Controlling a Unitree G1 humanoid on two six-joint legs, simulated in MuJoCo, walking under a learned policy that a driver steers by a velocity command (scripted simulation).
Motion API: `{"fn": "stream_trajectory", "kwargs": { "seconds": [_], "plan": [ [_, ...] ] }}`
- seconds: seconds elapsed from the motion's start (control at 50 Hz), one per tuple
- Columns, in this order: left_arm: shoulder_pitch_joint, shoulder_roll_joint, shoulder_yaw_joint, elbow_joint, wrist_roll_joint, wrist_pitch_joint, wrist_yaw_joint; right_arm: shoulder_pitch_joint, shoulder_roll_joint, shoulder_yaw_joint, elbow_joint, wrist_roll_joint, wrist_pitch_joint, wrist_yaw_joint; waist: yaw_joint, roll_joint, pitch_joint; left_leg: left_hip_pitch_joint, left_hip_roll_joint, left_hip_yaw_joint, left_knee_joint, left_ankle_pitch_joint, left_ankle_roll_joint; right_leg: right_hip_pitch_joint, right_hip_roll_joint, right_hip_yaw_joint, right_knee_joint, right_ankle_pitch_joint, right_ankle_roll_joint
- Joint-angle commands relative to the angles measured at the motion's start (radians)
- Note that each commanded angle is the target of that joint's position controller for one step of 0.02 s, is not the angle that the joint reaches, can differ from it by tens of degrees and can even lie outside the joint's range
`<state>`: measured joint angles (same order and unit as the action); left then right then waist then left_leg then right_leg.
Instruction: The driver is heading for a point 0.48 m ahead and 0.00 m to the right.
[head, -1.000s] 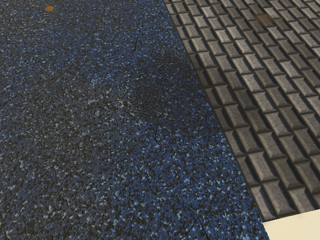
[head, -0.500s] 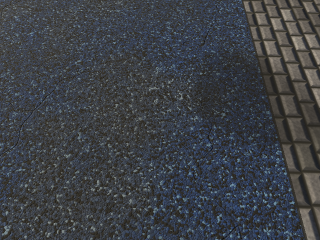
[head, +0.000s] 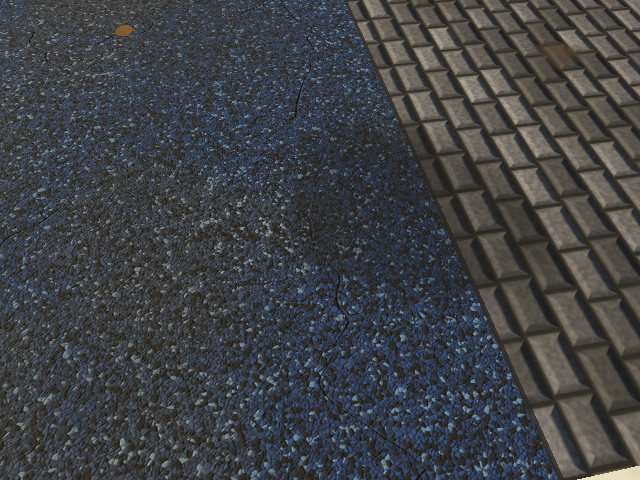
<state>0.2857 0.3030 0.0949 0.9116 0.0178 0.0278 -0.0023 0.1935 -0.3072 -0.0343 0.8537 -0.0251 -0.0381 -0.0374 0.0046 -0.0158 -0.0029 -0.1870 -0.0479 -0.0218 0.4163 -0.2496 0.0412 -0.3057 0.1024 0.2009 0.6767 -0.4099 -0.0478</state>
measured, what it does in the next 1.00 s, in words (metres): walks ahead: right foot, then left foot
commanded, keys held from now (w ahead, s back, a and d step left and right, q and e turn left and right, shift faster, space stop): w+e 0.14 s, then e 0.08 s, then no key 0.12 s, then q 0.66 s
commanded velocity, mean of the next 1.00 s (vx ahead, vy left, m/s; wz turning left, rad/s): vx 0.15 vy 0.00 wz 0.02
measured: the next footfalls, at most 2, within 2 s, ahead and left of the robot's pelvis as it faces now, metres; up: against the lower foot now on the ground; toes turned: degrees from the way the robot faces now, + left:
right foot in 0.36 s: +0.29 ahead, -0.11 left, +0.00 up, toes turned -13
left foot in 0.86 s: +0.25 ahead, +0.08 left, +0.00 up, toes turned +5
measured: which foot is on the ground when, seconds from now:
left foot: down 0.00-0.36, up 0.38-0.84, down 0.86-1.00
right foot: up 0.00-0.34, down 0.36-0.86, up 0.88-1.00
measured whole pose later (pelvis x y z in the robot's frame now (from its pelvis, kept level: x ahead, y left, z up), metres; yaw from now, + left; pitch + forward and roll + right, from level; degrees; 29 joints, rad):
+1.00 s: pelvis +0.22 +0.01 +0.00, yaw +6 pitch +1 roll -2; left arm 0.18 0.28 0.06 0.83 0.03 0.05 0.03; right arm 0.24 -0.25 -0.06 0.81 -0.01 0.04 -0.01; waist 0.01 -0.04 0.05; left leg -0.24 -0.04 0.00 0.49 -0.26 0.07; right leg -0.47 -0.01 -0.04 1.00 -0.42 0.02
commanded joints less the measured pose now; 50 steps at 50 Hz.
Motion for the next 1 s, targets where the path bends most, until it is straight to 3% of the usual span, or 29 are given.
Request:
{"fn": "stream_trajectory", "kwargs": {
  "seconds": [0.02,0.04,0.08,0.16,0.22,0.26,0.3,0.32,0.34,0.36,0.38,0.4,0.42,0.44,0.46,0.48,0.5,0.56,0.64,0.68,0.76,0.82,0.84,0.86,0.88,0.9,0.92,0.96,1.0],
  "plan": [
    [-0.150,0.094,0.005,-0.130,0.014,-0.043,-0.018,0.080,-0.159,-0.040,-0.027,-0.010,-0.015,-0.009,-0.039,0.079,0.112,0.216,0.404,-0.499,-0.323,-0.481,0.131,-0.477,-0.088,-0.050,0.305,0.014,-0.009],
    [-0.110,0.085,0.004,-0.107,0.013,-0.045,-0.031,0.057,-0.117,-0.028,-0.035,-0.005,-0.026,-0.002,-0.020,0.086,0.124,0.209,0.341,-0.377,-0.327,-0.346,0.104,-0.458,-0.100,-0.065,0.321,0.075,0.005],
    [-0.104,0.073,0.000,-0.099,0.026,-0.040,-0.051,0.104,-0.095,-0.020,-0.021,-0.003,-0.046,0.002,-0.028,0.119,0.105,0.228,0.277,-0.206,-0.308,-0.077,0.083,-0.458,-0.109,-0.111,0.407,0.152,0.015],
    [-0.216,0.042,-0.017,-0.157,0.021,-0.032,-0.070,0.209,-0.063,-0.012,0.020,-0.002,-0.058,0.024,-0.051,0.113,0.111,0.257,0.258,-0.037,-0.252,0.384,0.078,-0.519,-0.115,-0.172,0.412,0.208,0.026],
    [-0.316,-0.008,-0.046,-0.207,0.022,-0.035,-0.081,0.197,-0.047,-0.004,0.027,0.004,-0.050,0.020,-0.055,0.114,0.132,0.185,0.215,0.090,-0.197,0.688,0.061,-0.411,-0.100,-0.278,0.180,0.269,0.042],
    [-0.352,-0.032,-0.065,-0.227,0.020,-0.037,-0.084,0.237,-0.064,-0.003,0.055,0.009,-0.046,0.014,-0.067,0.139,0.109,0.162,0.207,0.119,-0.149,0.851,0.044,-0.267,-0.065,-0.341,0.009,0.294,0.021],
    [-0.252,-0.001,-0.061,-0.197,0.021,-0.041,-0.069,0.253,-0.092,-0.008,0.078,0.015,-0.043,0.006,-0.024,0.182,0.040,0.185,0.217,0.119,-0.019,1.091,0.030,-0.104,-0.006,-0.361,-0.066,0.296,-0.024],
    [-0.145,0.023,-0.053,-0.163,0.024,-0.047,-0.061,0.239,-0.097,-0.008,0.080,0.019,-0.041,0.002,0.024,0.188,-0.013,0.181,0.230,0.106,0.089,1.118,0.030,0.005,0.007,-0.334,-0.099,0.313,-0.055],
    [-0.017,0.052,-0.042,-0.121,0.031,-0.060,-0.049,0.213,-0.096,-0.006,0.076,0.025,-0.041,0.003,0.085,0.174,-0.075,0.139,0.229,0.110,0.235,1.017,0.029,0.157,-0.002,-0.290,-0.185,0.404,-0.088],
    [0.087,0.086,-0.033,-0.080,0.050,-0.074,-0.034,0.199,-0.075,0.003,0.067,0.034,-0.046,0.012,0.137,0.113,-0.132,-0.004,0.189,0.132,0.427,0.729,0.016,0.366,-0.097,-0.212,-0.261,0.621,-0.122],
    [0.126,0.159,-0.025,-0.064,0.056,-0.079,-0.018,0.284,0.053,0.030,0.038,0.027,-0.045,0.022,0.069,-0.146,-0.279,-0.265,0.060,0.149,0.780,-0.388,-0.004,0.679,-0.457,0.086,-0.079,1.368,-0.212],
    [0.174,0.160,-0.013,-0.072,-0.002,-0.073,-0.007,0.408,-0.008,0.013,0.092,0.074,-0.017,0.010,0.089,-0.082,-0.510,-0.267,0.001,-0.068,0.960,-0.429,0.000,0.739,-0.589,0.255,-0.088,1.447,-0.366],
    [0.056,0.108,-0.024,-0.093,-0.024,-0.062,0.005,0.325,-0.055,0.000,0.091,0.059,-0.004,0.007,0.066,-0.004,-0.371,-0.272,0.043,-0.099,0.935,-0.316,-0.006,0.547,-0.517,0.154,-0.202,1.187,-0.339],
    [-0.060,0.032,-0.052,-0.103,-0.025,-0.061,0.012,0.248,-0.031,0.007,0.071,0.038,0.000,0.011,0.031,-0.025,-0.179,-0.293,0.078,-0.063,0.852,-0.262,-0.011,0.366,-0.461,0.066,-0.290,1.003,-0.293],
    [-0.109,-0.017,-0.070,-0.101,-0.016,-0.066,0.017,0.215,-0.022,0.006,0.078,0.020,0.008,0.011,0.001,0.008,-0.077,-0.259,0.102,-0.055,0.773,-0.228,-0.018,0.240,-0.415,0.005,-0.345,0.930,-0.242],
    [-0.123,-0.026,-0.077,-0.095,-0.015,-0.071,0.024,0.240,-0.006,0.006,0.094,0.000,0.027,0.016,-0.027,-0.007,-0.038,-0.174,0.111,-0.045,0.711,-0.200,-0.027,0.130,-0.379,-0.069,-0.379,0.918,-0.211],
    [-0.130,-0.014,-0.076,-0.089,-0.008,-0.072,0.027,0.281,0.019,0.008,0.115,-0.010,0.045,0.022,-0.047,-0.020,-0.034,-0.098,0.093,-0.015,0.697,-0.178,-0.034,0.052,-0.356,-0.133,-0.392,0.911,-0.193],
    [-0.126,0.037,-0.059,-0.087,-0.001,-0.077,0.025,0.281,0.034,-0.004,0.106,0.001,0.065,0.028,-0.063,-0.042,-0.054,-0.103,0.071,0.017,0.669,-0.164,-0.045,0.024,-0.346,-0.198,-0.401,0.831,-0.197],
    [-0.120,0.033,-0.050,-0.089,0.007,-0.054,0.037,0.163,0.025,-0.018,0.049,-0.007,0.087,0.031,-0.035,-0.097,-0.011,-0.194,0.095,0.037,0.548,-0.122,-0.044,0.018,-0.345,-0.213,-0.450,0.379,-0.186],
    [-0.101,0.045,-0.042,-0.087,0.008,-0.044,0.043,0.111,0.026,-0.020,0.017,-0.008,0.093,0.037,-0.017,-0.098,-0.005,-0.208,0.097,0.052,0.490,-0.128,-0.042,0.035,-0.366,-0.203,-0.455,0.276,-0.194],
    [-0.082,0.070,-0.028,-0.087,0.012,-0.028,0.044,0.075,0.029,-0.023,-0.027,-0.003,0.095,0.046,0.000,-0.080,-0.021,-0.182,0.088,0.079,0.391,-0.174,-0.027,0.084,-0.414,-0.199,-0.409,0.277,-0.202],
    [-0.091,0.099,-0.015,-0.092,0.010,-0.017,0.044,0.092,0.030,-0.026,-0.052,0.003,0.086,0.053,-0.018,-0.076,-0.033,-0.100,0.067,0.104,0.235,-0.151,0.001,0.096,-0.425,-0.230,-0.317,0.358,-0.162],
    [-0.087,0.106,-0.010,-0.090,0.009,-0.011,0.043,0.116,0.026,-0.027,-0.052,0.003,0.076,0.054,-0.035,-0.053,-0.036,-0.032,0.056,0.097,0.114,-0.067,0.015,0.066,-0.411,-0.263,-0.257,0.340,-0.116],
    [-0.052,0.091,-0.009,-0.082,0.014,-0.005,0.038,0.132,-0.014,-0.036,-0.051,0.000,0.065,0.050,-0.035,0.042,-0.020,0.019,0.090,-0.002,-0.044,-0.001,0.035,0.014,-0.365,-0.317,-0.139,0.239,-0.042],
    [-0.031,0.012,-0.026,-0.124,0.009,0.001,0.028,0.121,-0.146,-0.065,-0.079,-0.009,0.057,0.039,-0.009,0.320,-0.011,0.091,0.362,-0.397,-0.167,0.165,0.120,-0.205,-0.214,-0.417,0.112,-0.068,0.054],
    [-0.153,0.033,-0.025,-0.165,0.005,0.015,0.043,0.173,-0.193,-0.083,-0.064,-0.006,0.059,0.032,-0.071,0.282,0.060,0.007,0.447,-0.486,-0.159,0.437,0.249,-0.291,-0.096,-0.297,0.273,-0.228,0.072],
    [-0.143,0.035,-0.025,-0.161,0.003,0.026,0.044,0.181,-0.153,-0.077,-0.056,0.000,0.061,0.025,-0.043,0.159,0.050,0.019,0.392,-0.387,-0.126,0.476,0.264,-0.290,-0.120,-0.222,0.370,-0.172,0.075],
    [-0.107,0.046,-0.020,-0.140,-0.003,0.017,0.037,0.049,-0.107,-0.066,-0.092,0.011,0.069,0.021,0.013,0.116,0.042,0.039,0.267,-0.266,-0.114,0.403,0.192,-0.300,-0.128,-0.184,0.379,-0.018,0.066],
    [-0.079,0.066,-0.012,-0.128,0.018,0.012,0.027,0.023,-0.078,-0.058,-0.115,0.021,0.066,0.024,0.014,0.122,-0.026,0.100,0.231,-0.230,-0.084,0.552,0.187,-0.286,-0.113,-0.190,0.437,0.035,0.072]
  ]
}}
